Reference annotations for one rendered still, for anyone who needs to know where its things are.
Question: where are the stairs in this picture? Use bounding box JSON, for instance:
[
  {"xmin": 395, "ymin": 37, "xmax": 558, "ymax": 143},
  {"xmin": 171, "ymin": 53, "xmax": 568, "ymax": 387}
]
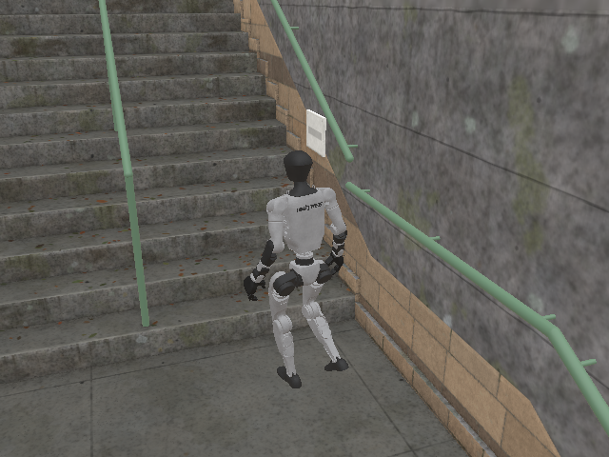
[{"xmin": 0, "ymin": 0, "xmax": 355, "ymax": 384}]

